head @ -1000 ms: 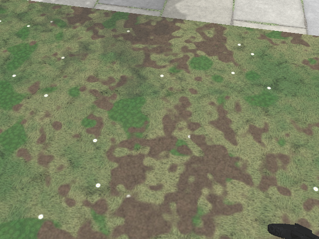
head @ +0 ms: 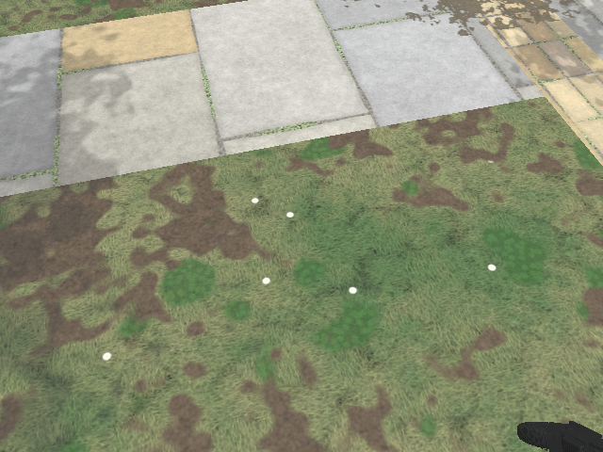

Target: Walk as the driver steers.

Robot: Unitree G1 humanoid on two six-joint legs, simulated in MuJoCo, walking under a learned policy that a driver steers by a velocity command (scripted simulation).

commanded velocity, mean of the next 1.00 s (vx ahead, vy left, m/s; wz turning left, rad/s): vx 0.50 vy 0.00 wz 0.23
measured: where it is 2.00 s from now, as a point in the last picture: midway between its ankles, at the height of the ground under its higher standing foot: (233, 232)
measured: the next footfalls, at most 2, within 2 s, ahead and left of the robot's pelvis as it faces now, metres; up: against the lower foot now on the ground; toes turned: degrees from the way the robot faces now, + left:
left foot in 0.04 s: +0.19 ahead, +0.12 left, +0.00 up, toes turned +0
right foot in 0.56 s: +0.48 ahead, -0.12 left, +0.00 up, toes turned +4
